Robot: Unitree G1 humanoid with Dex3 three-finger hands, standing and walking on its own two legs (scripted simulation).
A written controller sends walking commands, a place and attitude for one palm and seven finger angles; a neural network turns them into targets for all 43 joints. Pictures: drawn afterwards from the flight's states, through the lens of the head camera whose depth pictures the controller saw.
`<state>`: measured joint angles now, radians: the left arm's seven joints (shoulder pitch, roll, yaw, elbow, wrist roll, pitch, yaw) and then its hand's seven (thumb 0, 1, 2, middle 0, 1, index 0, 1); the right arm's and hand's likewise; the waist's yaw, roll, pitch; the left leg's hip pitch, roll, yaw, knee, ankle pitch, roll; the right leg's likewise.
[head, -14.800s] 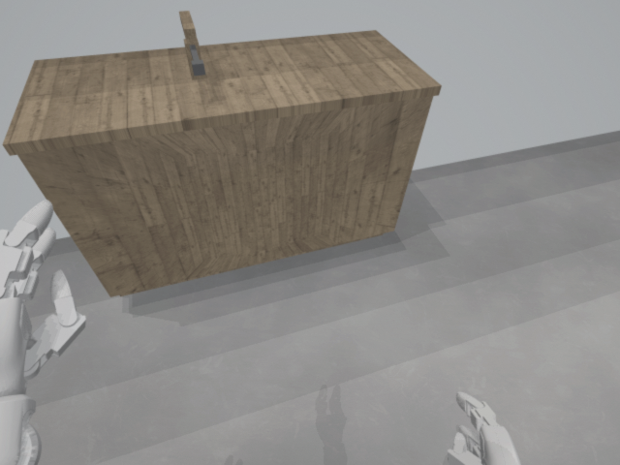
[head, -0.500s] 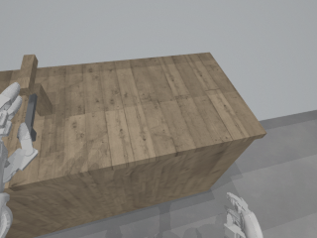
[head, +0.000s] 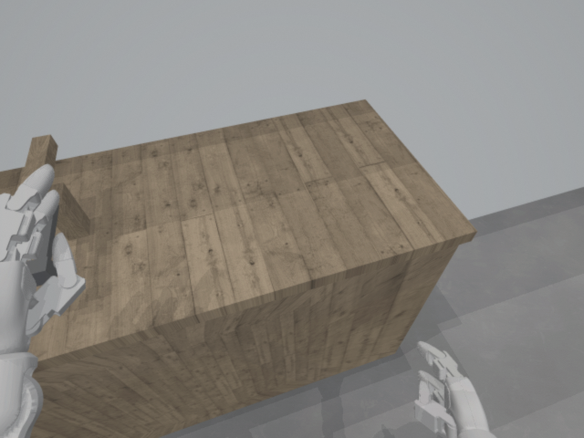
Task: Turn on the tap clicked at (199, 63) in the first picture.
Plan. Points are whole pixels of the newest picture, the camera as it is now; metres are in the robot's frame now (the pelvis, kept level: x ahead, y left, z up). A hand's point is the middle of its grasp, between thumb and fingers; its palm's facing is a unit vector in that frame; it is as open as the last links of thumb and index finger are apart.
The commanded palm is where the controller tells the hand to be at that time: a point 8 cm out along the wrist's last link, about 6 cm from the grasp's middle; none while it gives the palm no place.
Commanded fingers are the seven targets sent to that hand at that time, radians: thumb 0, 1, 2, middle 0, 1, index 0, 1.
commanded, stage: come to a stop and stand still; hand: left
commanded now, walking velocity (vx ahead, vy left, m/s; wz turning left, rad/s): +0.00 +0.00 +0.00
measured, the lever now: (41, 271) +0.30 +0.37 +0.06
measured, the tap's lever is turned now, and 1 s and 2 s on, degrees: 0 0 0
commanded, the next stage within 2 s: look again from close up in 1.12 s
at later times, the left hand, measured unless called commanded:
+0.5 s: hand (60, 314) +0.20 +0.25 +0.15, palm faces +0.37 -0.85 -0.37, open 7.4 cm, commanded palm +0.14 +0.28 +0.18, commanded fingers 0.00 0.90 0.90 -0.20 -0.30 -0.20 -0.30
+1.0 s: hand (52, 286) +0.22 +0.26 +0.17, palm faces +0.39 -0.84 -0.36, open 7.4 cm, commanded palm +0.16 +0.29 +0.18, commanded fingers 0.00 0.90 0.90 -0.20 -0.30 -0.20 -0.30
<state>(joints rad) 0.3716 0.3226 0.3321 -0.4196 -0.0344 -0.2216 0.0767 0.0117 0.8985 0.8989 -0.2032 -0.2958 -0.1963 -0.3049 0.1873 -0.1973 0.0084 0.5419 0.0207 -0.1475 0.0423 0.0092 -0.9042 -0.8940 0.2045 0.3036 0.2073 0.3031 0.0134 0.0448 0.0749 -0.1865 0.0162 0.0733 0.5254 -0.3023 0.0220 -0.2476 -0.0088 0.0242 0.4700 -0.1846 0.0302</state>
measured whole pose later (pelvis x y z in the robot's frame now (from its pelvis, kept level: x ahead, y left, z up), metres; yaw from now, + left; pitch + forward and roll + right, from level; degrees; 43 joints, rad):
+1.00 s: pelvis +0.01 +0.01 +0.00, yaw +1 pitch -2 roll -1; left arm 0.40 0.36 0.35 -0.50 -0.02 -0.23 0.10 0.01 0.89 0.90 -0.21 -0.30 -0.21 -0.31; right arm 0.17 -0.18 0.01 0.57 0.01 -0.14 0.00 0.01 -0.90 -0.89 0.20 0.30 0.21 0.30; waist 0.04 -0.05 0.10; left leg -0.17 0.00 0.06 0.48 -0.28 0.04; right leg -0.21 -0.02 0.02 0.41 -0.17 0.04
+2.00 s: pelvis -0.03 +0.01 +0.00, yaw +2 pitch +1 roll -1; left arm 0.51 0.42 0.39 -0.57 -0.03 -0.25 0.11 0.01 0.89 0.90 -0.22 -0.30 -0.21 -0.31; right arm 0.15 -0.22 -0.02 0.53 0.01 -0.08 -0.02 0.01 -0.91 -0.89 0.20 0.30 0.21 0.30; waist 0.02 -0.03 0.13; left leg -0.31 -0.01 0.06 0.55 -0.25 0.04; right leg -0.35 -0.03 0.02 0.46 -0.12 0.04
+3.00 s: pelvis -0.10 +0.04 +0.00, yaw -3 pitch -1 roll -1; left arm 0.42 0.34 0.30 -0.43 -0.03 -0.24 0.08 0.01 0.90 0.90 -0.21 -0.30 -0.20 -0.31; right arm 0.19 -0.20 0.01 0.56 0.02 -0.15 0.01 0.01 -0.90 -0.89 0.20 0.30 0.21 0.30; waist 0.02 0.01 0.04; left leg -0.29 -0.02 0.05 0.48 -0.18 0.06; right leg -0.19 0.00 0.01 0.44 -0.24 0.02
